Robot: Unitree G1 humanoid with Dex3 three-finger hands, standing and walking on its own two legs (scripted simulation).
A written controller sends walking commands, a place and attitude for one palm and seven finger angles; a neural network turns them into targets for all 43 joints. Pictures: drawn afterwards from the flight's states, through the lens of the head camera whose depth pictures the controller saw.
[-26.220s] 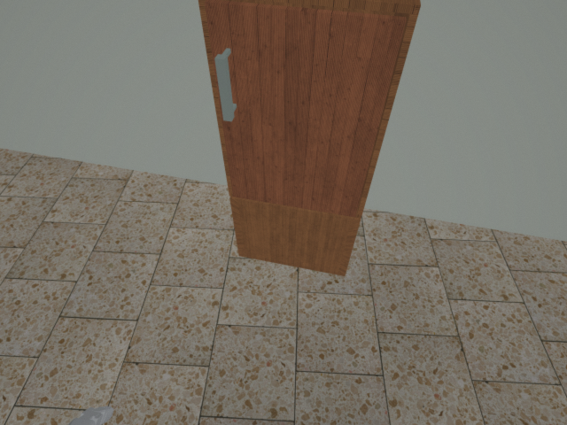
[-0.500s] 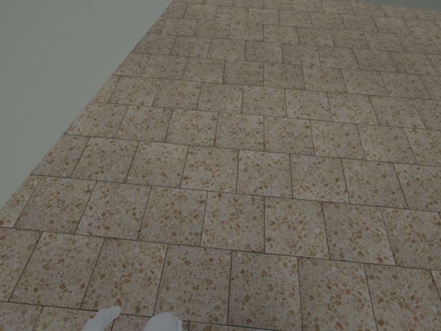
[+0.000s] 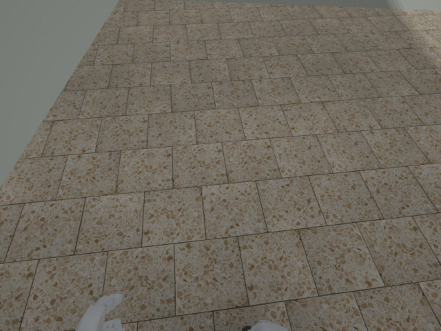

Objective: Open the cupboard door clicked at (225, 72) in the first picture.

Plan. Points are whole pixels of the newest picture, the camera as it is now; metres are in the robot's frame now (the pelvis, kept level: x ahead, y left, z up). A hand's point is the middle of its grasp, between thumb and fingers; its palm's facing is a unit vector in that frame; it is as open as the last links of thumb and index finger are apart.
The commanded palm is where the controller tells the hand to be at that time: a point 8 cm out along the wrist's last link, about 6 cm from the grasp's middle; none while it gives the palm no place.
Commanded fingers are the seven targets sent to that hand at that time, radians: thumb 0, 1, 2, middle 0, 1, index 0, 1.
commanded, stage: walk to a spot facing it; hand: left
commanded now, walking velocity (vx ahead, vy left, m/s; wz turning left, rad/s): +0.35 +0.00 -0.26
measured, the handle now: out of the picture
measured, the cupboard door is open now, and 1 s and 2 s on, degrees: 42 42 42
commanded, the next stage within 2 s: turn to face it in 0.14 s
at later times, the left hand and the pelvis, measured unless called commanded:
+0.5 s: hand (144, 252) +0.30 +0.18 -0.15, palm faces +0.00 -0.98 -0.20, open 7.4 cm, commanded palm none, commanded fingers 0.00 0.90 0.90 -0.20 -0.30 -0.20 -0.30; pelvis +0.22 +0.00 +0.01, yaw -1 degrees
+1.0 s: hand (136, 232) +0.34 +0.21 -0.15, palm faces +0.31 -0.91 -0.28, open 7.4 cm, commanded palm none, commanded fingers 0.00 0.90 0.90 -0.20 -0.30 -0.20 -0.30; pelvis +0.31 -0.02 +0.01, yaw +18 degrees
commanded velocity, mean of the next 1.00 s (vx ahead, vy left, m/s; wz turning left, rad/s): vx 0.06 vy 0.00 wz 0.40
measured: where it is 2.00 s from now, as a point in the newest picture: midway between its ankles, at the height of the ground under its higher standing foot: (238, 279)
